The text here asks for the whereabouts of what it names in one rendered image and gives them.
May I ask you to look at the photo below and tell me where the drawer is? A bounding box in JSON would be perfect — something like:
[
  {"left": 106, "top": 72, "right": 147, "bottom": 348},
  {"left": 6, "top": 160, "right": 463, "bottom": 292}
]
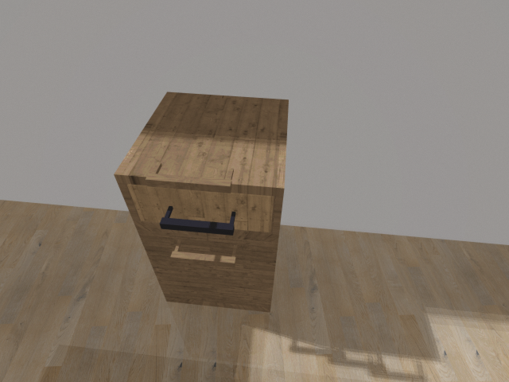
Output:
[{"left": 127, "top": 184, "right": 274, "bottom": 232}]

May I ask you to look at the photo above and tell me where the cabinet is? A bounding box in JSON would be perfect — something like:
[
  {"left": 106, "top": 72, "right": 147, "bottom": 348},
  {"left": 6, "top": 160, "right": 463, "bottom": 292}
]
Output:
[{"left": 114, "top": 92, "right": 289, "bottom": 313}]

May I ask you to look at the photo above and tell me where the handle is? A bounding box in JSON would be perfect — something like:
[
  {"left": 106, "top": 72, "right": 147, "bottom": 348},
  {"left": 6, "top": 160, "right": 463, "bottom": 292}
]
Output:
[
  {"left": 146, "top": 173, "right": 232, "bottom": 193},
  {"left": 170, "top": 251, "right": 236, "bottom": 267},
  {"left": 160, "top": 206, "right": 235, "bottom": 236}
]

